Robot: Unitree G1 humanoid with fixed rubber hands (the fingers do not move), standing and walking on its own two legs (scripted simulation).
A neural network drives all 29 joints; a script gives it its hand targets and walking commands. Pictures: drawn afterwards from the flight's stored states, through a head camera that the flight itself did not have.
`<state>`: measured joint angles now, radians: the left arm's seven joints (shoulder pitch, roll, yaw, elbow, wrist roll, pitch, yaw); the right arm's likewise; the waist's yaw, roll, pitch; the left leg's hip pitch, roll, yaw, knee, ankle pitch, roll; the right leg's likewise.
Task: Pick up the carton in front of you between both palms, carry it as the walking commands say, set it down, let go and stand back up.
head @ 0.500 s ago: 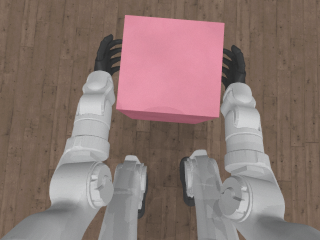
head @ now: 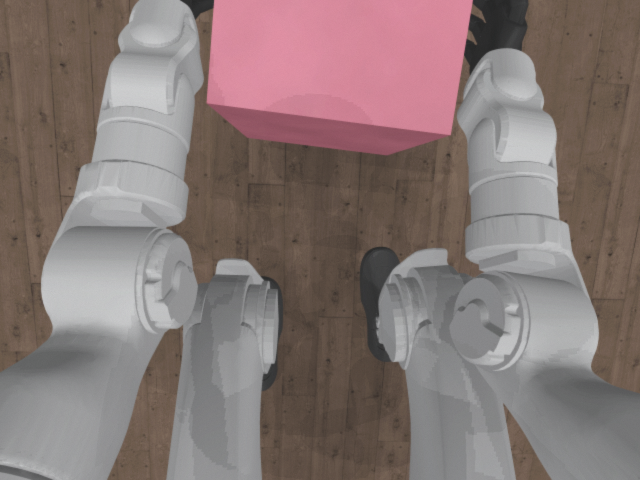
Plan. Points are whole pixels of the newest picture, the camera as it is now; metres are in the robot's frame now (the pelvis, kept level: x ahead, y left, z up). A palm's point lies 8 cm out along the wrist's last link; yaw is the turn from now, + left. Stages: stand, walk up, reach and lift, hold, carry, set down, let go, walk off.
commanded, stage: set down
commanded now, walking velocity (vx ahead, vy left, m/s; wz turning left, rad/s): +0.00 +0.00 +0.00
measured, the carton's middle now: (333, 46) +0.54 -0.03 -0.23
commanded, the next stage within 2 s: none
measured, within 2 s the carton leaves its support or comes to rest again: rests again in 1.26 s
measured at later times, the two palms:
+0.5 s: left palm (198, 21) +0.57 +0.12 -0.20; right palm (485, 42) +0.53 -0.18 -0.19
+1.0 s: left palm (206, 21) +0.57 +0.11 -0.21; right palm (492, 46) +0.53 -0.20 -0.20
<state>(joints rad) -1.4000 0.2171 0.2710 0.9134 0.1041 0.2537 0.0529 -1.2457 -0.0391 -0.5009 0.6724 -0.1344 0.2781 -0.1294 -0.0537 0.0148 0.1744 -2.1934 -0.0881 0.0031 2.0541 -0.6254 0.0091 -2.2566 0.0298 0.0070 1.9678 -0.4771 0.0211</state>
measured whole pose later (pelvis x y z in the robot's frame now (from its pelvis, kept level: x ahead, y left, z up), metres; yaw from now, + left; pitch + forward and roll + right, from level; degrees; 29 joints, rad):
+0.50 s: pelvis +0.01 +0.01 -0.04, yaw +0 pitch +42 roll -2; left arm -1.46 0.27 0.15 1.04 0.04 0.23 0.10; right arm -1.36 -0.16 -0.45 0.91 -0.04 0.23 -0.09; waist -0.10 -0.02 0.23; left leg -2.27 -0.10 0.01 2.22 -0.67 0.02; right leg -2.32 0.04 0.01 2.12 -0.52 0.05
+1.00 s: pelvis +0.00 +0.00 -0.05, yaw -1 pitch +37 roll -3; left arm -1.53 0.23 0.27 1.04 0.16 0.20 -0.02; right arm -1.41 -0.23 -0.52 0.98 -0.08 0.20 -0.01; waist -0.06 -0.04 0.35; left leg -2.22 -0.10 0.00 2.26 -0.68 0.02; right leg -2.28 0.05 0.00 2.15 -0.53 0.04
